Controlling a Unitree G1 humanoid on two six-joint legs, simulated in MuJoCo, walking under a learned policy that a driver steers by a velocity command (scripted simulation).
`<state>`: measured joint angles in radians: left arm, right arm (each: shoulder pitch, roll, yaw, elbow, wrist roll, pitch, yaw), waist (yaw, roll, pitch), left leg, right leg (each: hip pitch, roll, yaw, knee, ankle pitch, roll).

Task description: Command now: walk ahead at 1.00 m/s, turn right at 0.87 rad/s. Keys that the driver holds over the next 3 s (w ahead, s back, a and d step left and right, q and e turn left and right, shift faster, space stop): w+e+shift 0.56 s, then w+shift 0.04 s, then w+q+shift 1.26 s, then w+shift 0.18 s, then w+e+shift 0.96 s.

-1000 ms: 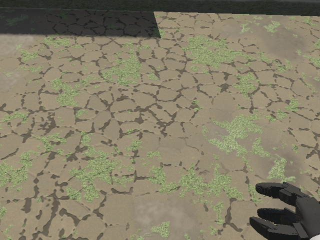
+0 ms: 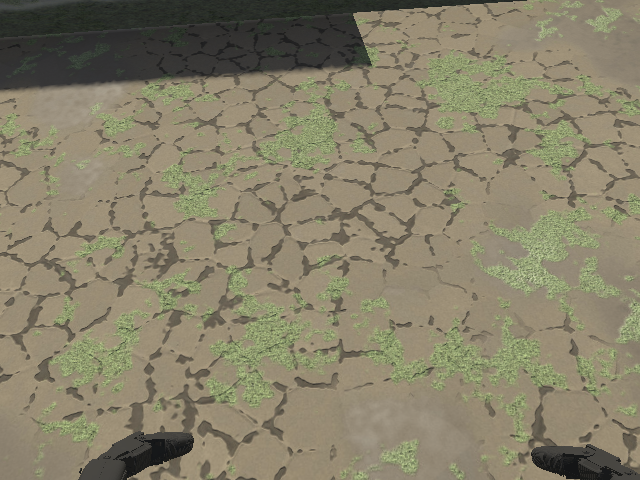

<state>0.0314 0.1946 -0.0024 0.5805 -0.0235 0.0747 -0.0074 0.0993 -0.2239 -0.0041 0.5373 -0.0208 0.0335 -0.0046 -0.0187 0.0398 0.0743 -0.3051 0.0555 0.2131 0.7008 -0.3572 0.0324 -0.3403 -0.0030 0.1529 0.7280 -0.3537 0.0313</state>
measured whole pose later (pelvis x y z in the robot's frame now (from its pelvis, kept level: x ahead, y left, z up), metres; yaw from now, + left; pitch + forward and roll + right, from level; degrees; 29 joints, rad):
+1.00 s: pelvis -0.05 -0.17 +0.00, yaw -28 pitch +1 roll +1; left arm 0.13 0.20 -0.01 0.62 0.03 -0.02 0.00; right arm 0.18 -0.24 -0.06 0.56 -0.01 0.02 -0.01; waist -0.01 -0.01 -0.02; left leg -0.64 -0.06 -0.13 1.28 -0.27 -0.02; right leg -0.43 -0.02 -0.07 0.73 -0.33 -0.04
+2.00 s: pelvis -0.02 -0.18 +0.00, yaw +23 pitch +0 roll -1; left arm 0.08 0.21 0.01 0.55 0.02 0.00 -0.01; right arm -0.04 -0.22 0.01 0.49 0.03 0.07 0.02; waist 0.01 0.01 0.04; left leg -0.46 -0.18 -0.17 0.72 -0.23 0.06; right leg -0.32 0.00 -0.04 0.72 -0.42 -0.01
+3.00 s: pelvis -0.03 -0.17 -0.01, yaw -9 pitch -2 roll +3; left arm 0.07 0.25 0.03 0.56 -0.04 0.07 -0.02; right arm 0.12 -0.28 -0.03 0.60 -0.02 0.01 -0.02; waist 0.01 0.03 0.07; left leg -0.34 0.15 0.43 0.74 -0.34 0.05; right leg -0.54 -0.02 0.01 0.93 -0.33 -0.07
